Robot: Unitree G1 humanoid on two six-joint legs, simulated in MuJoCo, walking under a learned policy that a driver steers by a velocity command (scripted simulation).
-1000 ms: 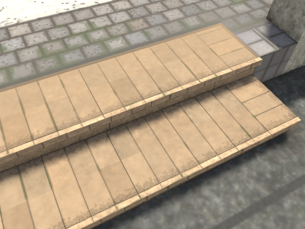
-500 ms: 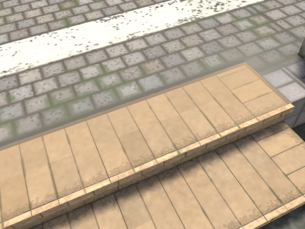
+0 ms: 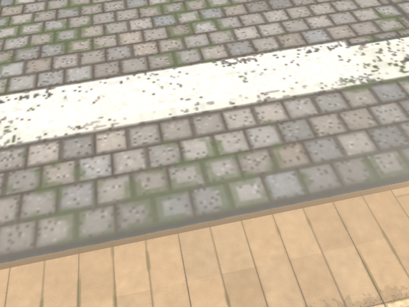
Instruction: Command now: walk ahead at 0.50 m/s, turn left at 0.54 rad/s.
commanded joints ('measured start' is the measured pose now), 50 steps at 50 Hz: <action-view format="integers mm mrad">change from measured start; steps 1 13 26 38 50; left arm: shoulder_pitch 50 -585 -250 -96 -153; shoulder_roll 9 5 -56 222 111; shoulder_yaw -28 -71 -5 102 46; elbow -87 -333 -41 -28 -184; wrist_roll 46 -16 -57 -104 -49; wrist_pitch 11 11 -58 34 73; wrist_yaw -26 11 95 67 87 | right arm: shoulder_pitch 148 378 177 -56 -70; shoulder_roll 48 -53 48 -107 -173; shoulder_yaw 28 29 7 -18 -64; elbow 83 96 -105 -249 -451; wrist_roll -43 -42 -26 109 56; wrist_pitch -68 -91 -55 3 26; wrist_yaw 36 84 37 35 -53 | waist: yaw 36 -40 -72 -18 12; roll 19 35 -8 -81 85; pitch -23 14 -148 -78 -226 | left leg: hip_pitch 249 201 -106 148 348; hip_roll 252 241 250 211 346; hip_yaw -604 -562 -262 -59 -499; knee -465 -604 683 -321 -476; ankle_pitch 214 578 -45 130 552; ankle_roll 27 -9 -187 -131 65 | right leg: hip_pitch -543 -566 -33 333 -113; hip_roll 0 -61 -222 -315 -17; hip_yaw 150 -203 51 -233 -41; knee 311 -187 -1264 -1227 -593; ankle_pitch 49 -57 -1 183 -204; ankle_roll -104 38 -122 -63 171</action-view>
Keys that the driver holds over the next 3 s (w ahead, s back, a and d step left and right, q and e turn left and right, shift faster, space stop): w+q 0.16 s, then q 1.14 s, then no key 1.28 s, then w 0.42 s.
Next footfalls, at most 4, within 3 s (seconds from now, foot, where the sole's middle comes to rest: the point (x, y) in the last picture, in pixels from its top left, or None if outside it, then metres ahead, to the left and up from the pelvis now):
0.36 right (257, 291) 0.48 -0.08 -0.59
0.80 left None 0.40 0.16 -0.59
1.18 right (239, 274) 0.53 -0.04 -0.59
1.50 left None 0.37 0.13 -0.59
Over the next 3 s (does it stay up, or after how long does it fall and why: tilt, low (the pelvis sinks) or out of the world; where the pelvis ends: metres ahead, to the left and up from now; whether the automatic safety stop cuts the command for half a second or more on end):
stays up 0.50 0.10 0.20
